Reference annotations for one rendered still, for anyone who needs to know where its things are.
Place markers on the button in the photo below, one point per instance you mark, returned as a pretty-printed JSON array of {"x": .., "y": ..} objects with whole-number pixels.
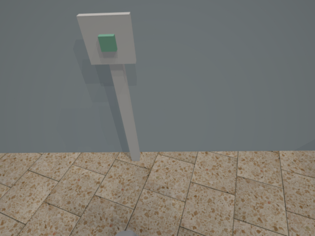
[{"x": 107, "y": 42}]

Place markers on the panel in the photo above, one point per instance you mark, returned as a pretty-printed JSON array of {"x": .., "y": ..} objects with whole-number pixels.
[{"x": 119, "y": 23}]

